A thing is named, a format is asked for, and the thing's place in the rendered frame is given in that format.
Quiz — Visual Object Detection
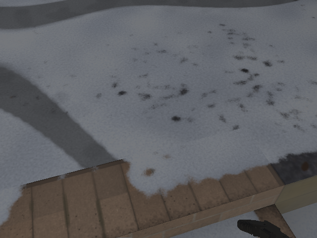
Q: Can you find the right robot hand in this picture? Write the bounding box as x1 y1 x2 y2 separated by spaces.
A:
237 219 292 238

